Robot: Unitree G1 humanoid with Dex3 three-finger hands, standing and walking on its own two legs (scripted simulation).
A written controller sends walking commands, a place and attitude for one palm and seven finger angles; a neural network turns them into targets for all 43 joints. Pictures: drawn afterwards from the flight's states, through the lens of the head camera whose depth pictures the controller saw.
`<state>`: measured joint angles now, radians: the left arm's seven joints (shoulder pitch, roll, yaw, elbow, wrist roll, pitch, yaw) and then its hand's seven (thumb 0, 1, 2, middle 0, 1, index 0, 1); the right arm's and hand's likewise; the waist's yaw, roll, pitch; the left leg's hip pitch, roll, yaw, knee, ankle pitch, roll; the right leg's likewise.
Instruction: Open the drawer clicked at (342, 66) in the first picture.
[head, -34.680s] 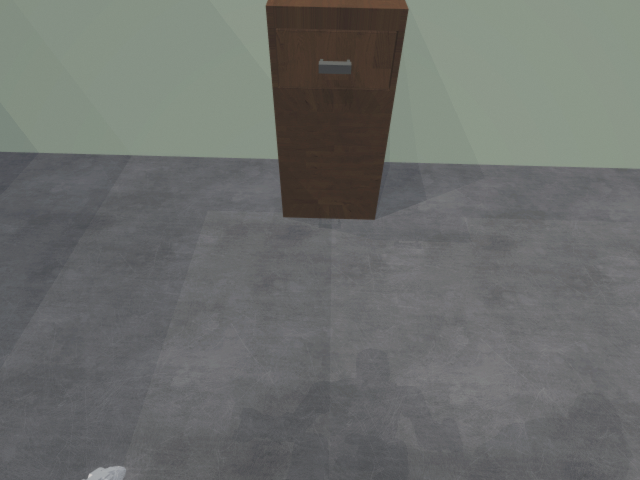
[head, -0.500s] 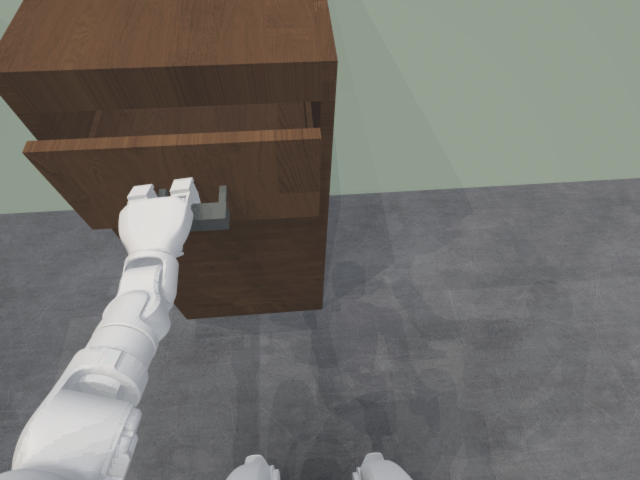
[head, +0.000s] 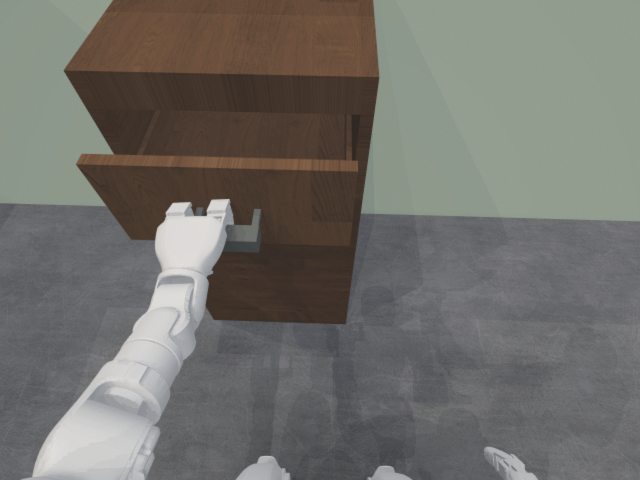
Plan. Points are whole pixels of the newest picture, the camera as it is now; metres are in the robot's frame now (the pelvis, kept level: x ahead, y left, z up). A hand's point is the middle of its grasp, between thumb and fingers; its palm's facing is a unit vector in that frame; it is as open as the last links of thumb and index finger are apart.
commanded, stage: pull the drawer open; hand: left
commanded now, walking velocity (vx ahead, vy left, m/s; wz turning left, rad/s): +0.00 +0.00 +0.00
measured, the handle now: (226, 225) +0.46 +0.16 +0.00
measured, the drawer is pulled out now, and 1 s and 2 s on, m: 0.11 0.30 0.30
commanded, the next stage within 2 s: open the thumb to release the handle in 1.24 s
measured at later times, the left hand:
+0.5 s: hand (188, 329) +0.31 +0.19 -0.02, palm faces +0.00 -0.07 -1.00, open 6.0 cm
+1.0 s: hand (172, 405) +0.22 +0.18 -0.02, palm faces +0.01 -0.13 -0.99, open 5.9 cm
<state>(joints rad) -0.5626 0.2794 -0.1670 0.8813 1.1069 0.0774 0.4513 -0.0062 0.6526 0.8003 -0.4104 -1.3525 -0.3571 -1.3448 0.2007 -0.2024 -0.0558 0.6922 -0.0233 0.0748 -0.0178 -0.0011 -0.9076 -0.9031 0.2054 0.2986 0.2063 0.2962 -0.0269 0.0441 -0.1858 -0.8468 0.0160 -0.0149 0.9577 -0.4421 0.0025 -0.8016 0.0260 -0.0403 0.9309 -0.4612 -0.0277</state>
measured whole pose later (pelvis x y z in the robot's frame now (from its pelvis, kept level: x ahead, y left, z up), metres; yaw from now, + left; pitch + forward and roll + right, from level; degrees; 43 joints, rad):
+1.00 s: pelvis +0.01 -0.01 +0.00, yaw -1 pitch +13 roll +0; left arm 0.38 0.26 -0.18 0.04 1.13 0.07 0.52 0.01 0.70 0.78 -0.39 -1.35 -0.36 -1.35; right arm 0.08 -0.19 0.01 0.58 -0.04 0.06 0.03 0.01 -0.91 -0.90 0.21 0.30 0.21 0.30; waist 0.06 0.03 -0.17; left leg -0.71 0.03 0.02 0.96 -0.48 -0.01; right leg -0.69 0.04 0.00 0.97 -0.51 -0.04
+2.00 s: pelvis -0.01 -0.01 +0.00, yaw +0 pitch +12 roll +0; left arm 0.29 0.27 -0.21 0.08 1.09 0.13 0.50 -0.01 -0.43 0.33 -0.32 -1.21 -0.32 -1.20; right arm 0.10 -0.22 -0.02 0.62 -0.03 0.06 -0.02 0.01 -0.91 -0.90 0.21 0.30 0.21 0.30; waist 0.05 0.05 -0.15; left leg -0.73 0.01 0.00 0.97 -0.45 -0.01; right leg -0.70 0.03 -0.03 0.97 -0.49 -0.04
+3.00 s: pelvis +0.01 -0.01 +0.04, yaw +0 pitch +5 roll +1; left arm 0.32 0.34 -0.23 -0.18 1.02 0.16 0.29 -0.01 -0.49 0.30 -0.32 -1.20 -0.42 -1.23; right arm 0.08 -0.22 0.00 0.61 -0.01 0.08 -0.01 0.01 -0.91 -0.90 0.20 0.30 0.20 0.30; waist 0.09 0.08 -0.09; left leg -0.41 0.01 0.01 0.69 -0.36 -0.01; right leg -0.40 0.02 -0.01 0.71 -0.40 -0.04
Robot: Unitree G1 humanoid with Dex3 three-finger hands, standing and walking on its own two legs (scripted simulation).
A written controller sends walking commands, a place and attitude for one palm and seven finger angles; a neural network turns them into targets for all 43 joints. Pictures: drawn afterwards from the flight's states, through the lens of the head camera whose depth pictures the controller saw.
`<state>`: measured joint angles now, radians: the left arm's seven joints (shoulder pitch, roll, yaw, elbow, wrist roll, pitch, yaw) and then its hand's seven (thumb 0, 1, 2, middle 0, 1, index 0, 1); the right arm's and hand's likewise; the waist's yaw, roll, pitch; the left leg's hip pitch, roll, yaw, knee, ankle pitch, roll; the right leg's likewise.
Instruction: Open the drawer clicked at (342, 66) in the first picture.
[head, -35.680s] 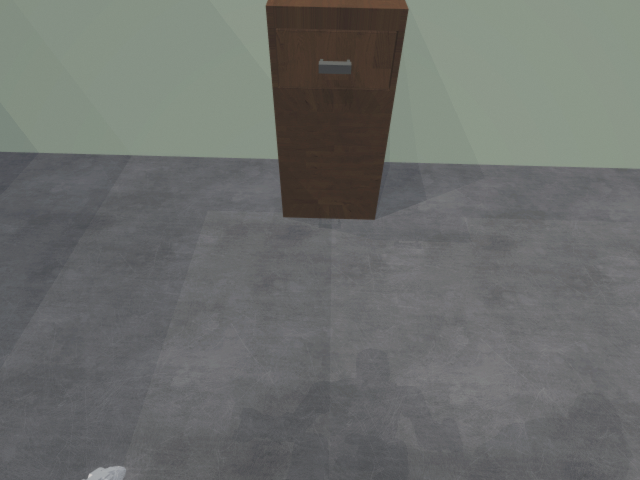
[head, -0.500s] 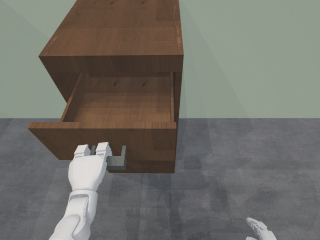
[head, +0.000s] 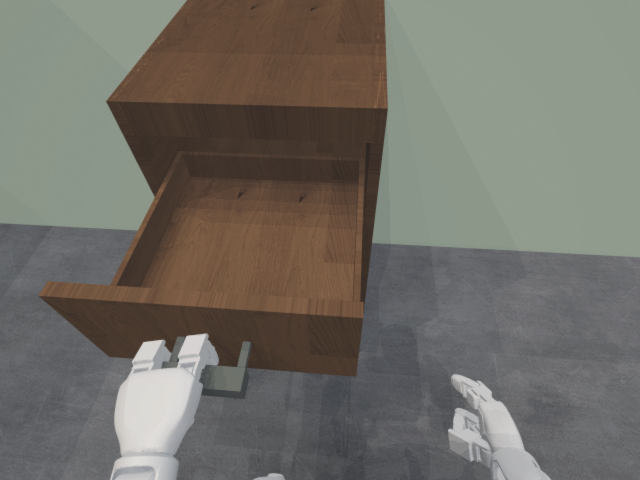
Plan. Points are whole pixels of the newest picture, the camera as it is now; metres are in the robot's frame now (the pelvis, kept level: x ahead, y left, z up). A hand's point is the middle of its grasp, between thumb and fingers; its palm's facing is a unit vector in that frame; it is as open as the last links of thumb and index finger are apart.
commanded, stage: pull the drawer open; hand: left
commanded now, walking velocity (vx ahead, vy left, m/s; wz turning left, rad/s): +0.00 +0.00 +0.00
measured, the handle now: (208, 362) +0.25 +0.17 +0.00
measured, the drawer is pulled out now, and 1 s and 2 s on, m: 0.30 0.30 0.29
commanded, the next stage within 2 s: open the thumb to release the handle in 0.24 s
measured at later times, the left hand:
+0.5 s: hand (173, 404) +0.21 +0.21 -0.02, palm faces +0.05 -0.06 -1.00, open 6.2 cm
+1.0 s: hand (177, 408) +0.20 +0.20 -0.02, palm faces +0.02 -0.10 -0.99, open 13.5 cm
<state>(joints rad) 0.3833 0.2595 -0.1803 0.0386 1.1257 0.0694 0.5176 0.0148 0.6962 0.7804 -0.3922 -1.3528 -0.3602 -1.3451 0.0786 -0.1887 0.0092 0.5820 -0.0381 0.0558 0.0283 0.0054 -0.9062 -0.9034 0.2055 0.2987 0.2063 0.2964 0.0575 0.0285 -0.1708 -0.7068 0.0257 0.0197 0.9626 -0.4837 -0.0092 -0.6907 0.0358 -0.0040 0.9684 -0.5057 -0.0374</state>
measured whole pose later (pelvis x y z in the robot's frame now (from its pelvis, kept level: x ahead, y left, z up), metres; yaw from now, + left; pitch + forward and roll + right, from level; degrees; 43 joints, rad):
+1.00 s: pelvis -0.02 +0.00 +0.00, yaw +1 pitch +12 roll +0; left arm 0.29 0.27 -0.21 0.08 1.09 0.13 0.50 -0.01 -0.43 0.33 -0.32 -1.21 -0.32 -1.20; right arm 0.10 -0.22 -0.02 0.62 -0.03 0.06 -0.02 0.01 -0.91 -0.90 0.21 0.30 0.21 0.30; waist 0.05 0.05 -0.15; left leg -0.73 0.01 0.00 0.97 -0.45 -0.01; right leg -0.70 0.03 -0.03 0.97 -0.49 -0.04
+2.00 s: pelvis +0.00 -0.01 +0.04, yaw +1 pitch +5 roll +1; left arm 0.32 0.34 -0.23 -0.18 1.02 0.16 0.29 -0.01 -0.49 0.30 -0.32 -1.20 -0.42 -1.23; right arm 0.08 -0.22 0.00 0.61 -0.01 0.08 -0.01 0.01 -0.91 -0.90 0.20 0.30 0.20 0.30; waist 0.09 0.08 -0.09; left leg -0.41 0.01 0.01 0.69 -0.36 -0.01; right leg -0.40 0.02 -0.01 0.71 -0.40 -0.04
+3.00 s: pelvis -0.01 +0.00 +0.05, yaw +1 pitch -1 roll +0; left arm 0.32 0.46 -0.09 -0.38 0.91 0.16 0.07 -0.01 -0.49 0.30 -0.32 -1.20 -0.32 -1.20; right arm 0.07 -0.25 0.04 0.60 0.02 0.11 -0.01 0.01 -0.91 -0.90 0.20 0.30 0.20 0.30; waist 0.10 0.11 -0.03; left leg -0.23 0.01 0.01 0.50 -0.25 -0.01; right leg -0.21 0.02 -0.01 0.52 -0.29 -0.03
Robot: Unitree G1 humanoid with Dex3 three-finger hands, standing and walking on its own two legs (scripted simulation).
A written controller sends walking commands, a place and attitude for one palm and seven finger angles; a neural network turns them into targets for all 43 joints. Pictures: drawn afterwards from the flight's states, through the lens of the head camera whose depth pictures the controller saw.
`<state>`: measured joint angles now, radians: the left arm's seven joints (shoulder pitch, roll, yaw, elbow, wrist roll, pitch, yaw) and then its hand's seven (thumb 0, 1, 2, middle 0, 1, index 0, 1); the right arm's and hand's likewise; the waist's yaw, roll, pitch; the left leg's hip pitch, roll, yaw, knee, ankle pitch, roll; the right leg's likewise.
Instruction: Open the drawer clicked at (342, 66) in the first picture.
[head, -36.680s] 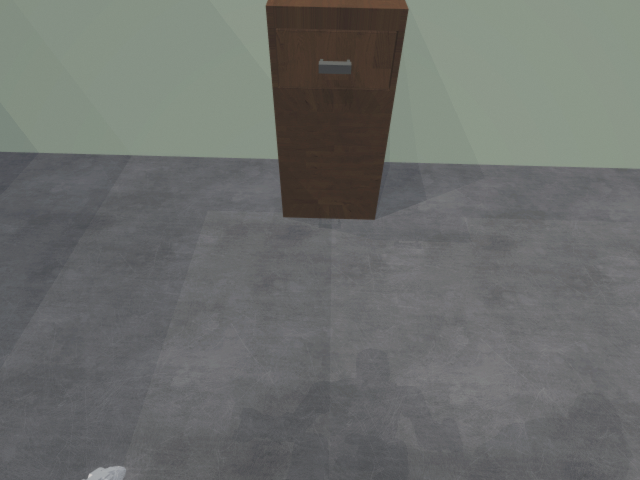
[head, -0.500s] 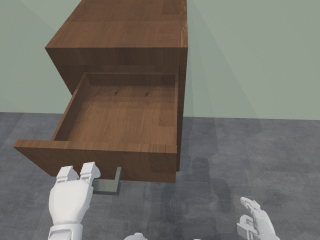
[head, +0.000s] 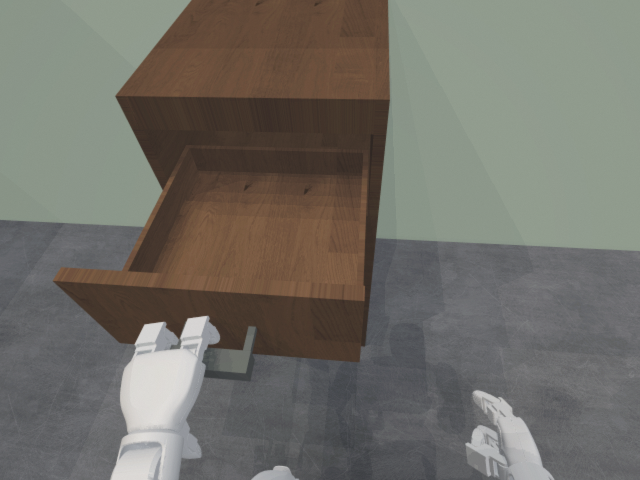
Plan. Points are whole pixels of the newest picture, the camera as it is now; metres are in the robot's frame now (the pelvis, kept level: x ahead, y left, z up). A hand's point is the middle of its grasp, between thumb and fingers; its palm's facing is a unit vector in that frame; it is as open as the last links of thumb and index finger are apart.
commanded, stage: lift the hand off the handle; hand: left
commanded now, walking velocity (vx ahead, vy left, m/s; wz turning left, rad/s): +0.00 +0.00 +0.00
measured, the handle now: (215, 346) +0.28 +0.17 +0.00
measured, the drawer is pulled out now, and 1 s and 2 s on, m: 0.30 0.29 0.29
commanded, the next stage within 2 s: draw the hand back to the body in 1.54 s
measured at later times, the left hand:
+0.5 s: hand (187, 376) +0.24 +0.19 +0.01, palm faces +0.02 -0.11 -0.99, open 13.4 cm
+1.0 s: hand (173, 350) +0.24 +0.19 +0.08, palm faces +0.06 -0.14 -0.99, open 13.3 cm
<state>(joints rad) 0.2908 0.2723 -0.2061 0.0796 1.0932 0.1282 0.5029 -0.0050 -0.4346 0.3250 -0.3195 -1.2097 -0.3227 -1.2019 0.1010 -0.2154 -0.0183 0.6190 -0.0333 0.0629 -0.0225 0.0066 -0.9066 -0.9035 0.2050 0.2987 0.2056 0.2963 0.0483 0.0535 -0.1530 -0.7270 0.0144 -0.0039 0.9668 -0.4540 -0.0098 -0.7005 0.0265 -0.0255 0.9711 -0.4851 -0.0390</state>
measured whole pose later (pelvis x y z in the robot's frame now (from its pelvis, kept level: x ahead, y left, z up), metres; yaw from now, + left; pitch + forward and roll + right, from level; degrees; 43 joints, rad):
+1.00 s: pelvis +0.02 +0.00 +0.04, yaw +0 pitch +5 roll +1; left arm 0.32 0.34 -0.23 -0.18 1.02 0.16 0.29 -0.01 -0.49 0.30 -0.32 -1.20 -0.42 -1.23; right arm 0.08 -0.22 0.00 0.61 -0.01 0.08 -0.01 0.01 -0.91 -0.90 0.20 0.30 0.20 0.30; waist 0.09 0.08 -0.09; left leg -0.41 0.01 0.01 0.69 -0.36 -0.01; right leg -0.40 0.02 -0.01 0.71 -0.40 -0.04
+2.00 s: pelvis +0.00 +0.00 +0.06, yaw +0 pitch -1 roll +0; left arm 0.32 0.46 -0.09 -0.38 0.91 0.16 0.07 -0.01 -0.49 0.30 -0.32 -1.20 -0.32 -1.20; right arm 0.07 -0.25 0.04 0.60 0.02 0.11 -0.01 0.01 -0.91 -0.90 0.20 0.30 0.20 0.30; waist 0.10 0.11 -0.03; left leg -0.23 0.01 0.01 0.50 -0.25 -0.01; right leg -0.21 0.02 -0.01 0.52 -0.29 -0.03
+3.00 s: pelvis +0.04 +0.00 +0.06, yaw +2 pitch -2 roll +0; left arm 0.57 0.33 0.28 -0.51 -0.06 -0.05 0.13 0.00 0.53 0.74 -0.23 -0.54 -0.24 -0.53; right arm 0.15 -0.21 0.02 0.63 0.02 -0.11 -0.09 0.01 -0.91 -0.90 0.21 0.30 0.21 0.30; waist 0.06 0.06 0.00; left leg -0.14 0.00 -0.03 0.45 -0.28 -0.01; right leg -0.09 0.02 -0.04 0.44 -0.32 -0.03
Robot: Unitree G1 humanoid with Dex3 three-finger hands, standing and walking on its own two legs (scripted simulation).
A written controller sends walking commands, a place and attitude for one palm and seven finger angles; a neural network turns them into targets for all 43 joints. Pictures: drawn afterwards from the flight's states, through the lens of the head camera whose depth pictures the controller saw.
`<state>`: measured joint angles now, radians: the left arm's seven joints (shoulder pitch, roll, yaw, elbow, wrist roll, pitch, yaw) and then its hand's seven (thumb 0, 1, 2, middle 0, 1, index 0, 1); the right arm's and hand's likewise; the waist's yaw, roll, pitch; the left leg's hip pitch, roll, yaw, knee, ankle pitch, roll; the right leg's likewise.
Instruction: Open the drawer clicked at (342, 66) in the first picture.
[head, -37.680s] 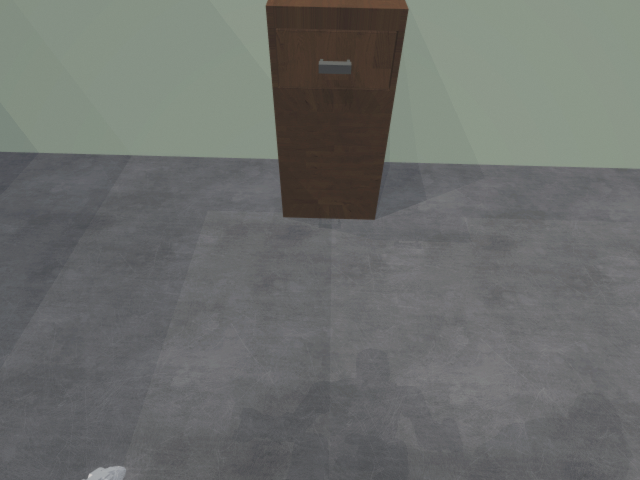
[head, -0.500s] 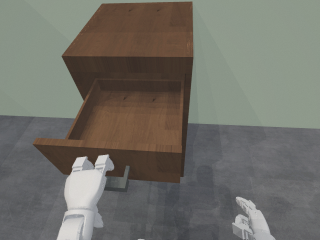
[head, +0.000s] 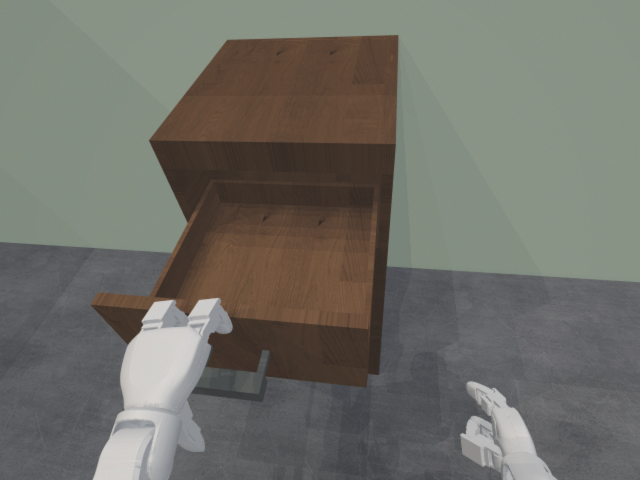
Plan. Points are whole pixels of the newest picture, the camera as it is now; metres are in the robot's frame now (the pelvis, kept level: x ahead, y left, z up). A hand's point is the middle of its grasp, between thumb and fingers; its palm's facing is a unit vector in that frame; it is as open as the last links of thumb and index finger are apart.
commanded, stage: lift the hand off the handle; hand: left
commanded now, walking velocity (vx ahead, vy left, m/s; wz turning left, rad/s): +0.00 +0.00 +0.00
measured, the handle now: (231, 368) +0.27 +0.17 -0.03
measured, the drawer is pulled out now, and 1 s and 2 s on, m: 0.29 0.29 0.29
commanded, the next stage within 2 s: draw the hand back to the body in 0.54 s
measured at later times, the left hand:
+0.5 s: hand (167, 341) +0.22 +0.19 +0.12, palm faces +0.13 -0.15 -0.98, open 13.8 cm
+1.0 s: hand (133, 357) +0.20 +0.22 +0.12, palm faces +0.09 -0.12 -0.99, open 13.8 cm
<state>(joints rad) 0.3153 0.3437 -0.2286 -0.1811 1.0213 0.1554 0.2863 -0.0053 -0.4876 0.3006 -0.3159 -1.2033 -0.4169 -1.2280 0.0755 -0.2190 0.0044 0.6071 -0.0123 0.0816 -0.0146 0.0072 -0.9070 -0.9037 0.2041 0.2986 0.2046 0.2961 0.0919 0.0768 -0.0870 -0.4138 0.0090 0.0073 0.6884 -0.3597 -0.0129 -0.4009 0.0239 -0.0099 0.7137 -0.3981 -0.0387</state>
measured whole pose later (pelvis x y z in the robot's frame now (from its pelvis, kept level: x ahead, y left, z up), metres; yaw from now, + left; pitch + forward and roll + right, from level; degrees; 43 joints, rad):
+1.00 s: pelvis -0.01 +0.00 +0.02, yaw +0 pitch -1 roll +0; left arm 0.32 0.46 -0.09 -0.38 0.91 0.16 0.07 -0.01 -0.49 0.30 -0.32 -1.20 -0.32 -1.20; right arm 0.07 -0.25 0.04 0.60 0.02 0.11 -0.01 0.01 -0.91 -0.90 0.20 0.30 0.20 0.30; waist 0.10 0.11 -0.03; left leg -0.23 0.01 0.01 0.50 -0.25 -0.01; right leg -0.21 0.02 -0.01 0.52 -0.29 -0.03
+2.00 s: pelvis +0.02 +0.00 +0.02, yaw +2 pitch -2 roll +0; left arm 0.57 0.33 0.28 -0.51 -0.06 -0.05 0.13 0.00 0.53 0.74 -0.23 -0.54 -0.24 -0.53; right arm 0.15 -0.21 0.02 0.63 0.02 -0.11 -0.09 0.01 -0.91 -0.90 0.21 0.30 0.21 0.30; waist 0.06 0.06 0.00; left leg -0.14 0.00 -0.03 0.45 -0.28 -0.01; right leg -0.09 0.02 -0.04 0.44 -0.32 -0.03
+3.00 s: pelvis -0.05 +0.01 +0.01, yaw +4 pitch +2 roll -2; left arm 0.66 0.40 0.35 -0.63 -0.05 -0.16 0.15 0.01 0.89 0.90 -0.21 -0.30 -0.22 -0.30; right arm 0.16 -0.20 0.02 0.57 0.02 -0.03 -0.08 0.01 -0.90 -0.90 0.21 0.30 0.21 0.30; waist 0.00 0.00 -0.02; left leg -0.41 0.00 -0.06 0.58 -0.21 0.00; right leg -0.33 0.01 -0.09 0.53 -0.24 -0.02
